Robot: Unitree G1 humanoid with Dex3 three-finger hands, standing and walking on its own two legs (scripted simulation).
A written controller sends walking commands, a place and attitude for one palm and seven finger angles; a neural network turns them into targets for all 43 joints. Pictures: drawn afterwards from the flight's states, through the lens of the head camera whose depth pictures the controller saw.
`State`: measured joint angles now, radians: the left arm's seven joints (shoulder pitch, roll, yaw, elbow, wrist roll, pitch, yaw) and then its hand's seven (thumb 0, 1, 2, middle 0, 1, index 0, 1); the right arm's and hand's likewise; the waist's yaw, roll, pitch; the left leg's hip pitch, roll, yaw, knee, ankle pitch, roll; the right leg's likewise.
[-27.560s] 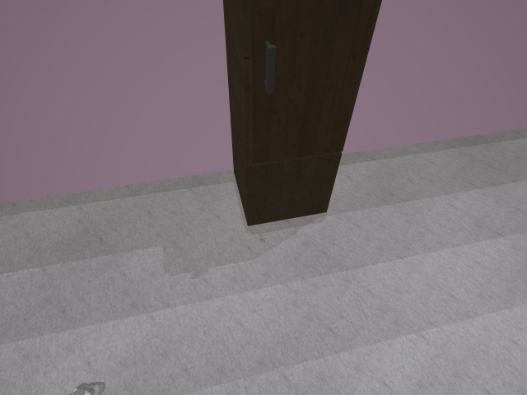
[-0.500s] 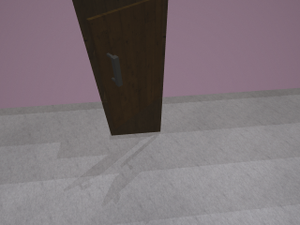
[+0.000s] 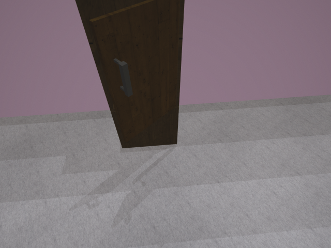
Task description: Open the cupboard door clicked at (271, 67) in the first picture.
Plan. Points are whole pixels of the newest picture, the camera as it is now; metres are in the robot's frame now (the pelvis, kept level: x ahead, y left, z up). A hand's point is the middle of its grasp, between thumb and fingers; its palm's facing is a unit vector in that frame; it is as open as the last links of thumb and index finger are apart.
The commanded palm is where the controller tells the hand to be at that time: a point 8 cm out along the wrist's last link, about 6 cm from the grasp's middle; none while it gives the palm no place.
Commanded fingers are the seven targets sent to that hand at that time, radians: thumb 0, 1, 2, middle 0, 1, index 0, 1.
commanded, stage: look to check the result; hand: left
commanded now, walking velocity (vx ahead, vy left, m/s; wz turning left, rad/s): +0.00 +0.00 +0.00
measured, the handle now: (122, 77) +0.65 +0.20 +0.04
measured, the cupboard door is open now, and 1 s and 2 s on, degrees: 40 40 40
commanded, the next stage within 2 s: walk to a spot facing it in 0.26 s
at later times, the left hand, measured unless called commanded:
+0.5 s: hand out of the picture +0.07 +0.22 -0.16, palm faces +0.00 -0.95 -0.30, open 7.4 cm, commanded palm none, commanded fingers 0.00 0.90 0.90 -0.20 -0.30 -0.20 -0.30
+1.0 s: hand out of the picture +0.11 +0.17 -0.18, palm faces -0.22 -0.93 -0.30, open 7.4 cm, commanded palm none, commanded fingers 0.00 0.90 0.90 -0.20 -0.30 -0.20 -0.30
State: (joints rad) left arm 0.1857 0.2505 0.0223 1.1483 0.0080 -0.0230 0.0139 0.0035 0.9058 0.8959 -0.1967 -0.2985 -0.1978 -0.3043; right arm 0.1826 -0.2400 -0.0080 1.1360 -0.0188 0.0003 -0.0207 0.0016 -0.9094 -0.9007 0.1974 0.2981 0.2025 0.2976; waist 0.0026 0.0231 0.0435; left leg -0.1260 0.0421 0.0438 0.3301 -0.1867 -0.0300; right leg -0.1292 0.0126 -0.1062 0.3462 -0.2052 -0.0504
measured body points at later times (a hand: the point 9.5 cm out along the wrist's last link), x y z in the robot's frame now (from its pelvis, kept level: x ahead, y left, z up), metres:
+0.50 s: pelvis +0.01 -0.01 +0.00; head +0.03 -0.01 +0.45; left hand +0.07 +0.27 -0.14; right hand +0.05 -0.27 -0.15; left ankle -0.01 +0.14 -0.75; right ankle -0.01 -0.08 -0.75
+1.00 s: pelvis -0.01 -0.02 -0.03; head +0.03 -0.06 +0.42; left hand +0.12 +0.22 -0.16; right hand -0.06 -0.27 -0.19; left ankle -0.01 +0.14 -0.73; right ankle -0.03 -0.11 -0.75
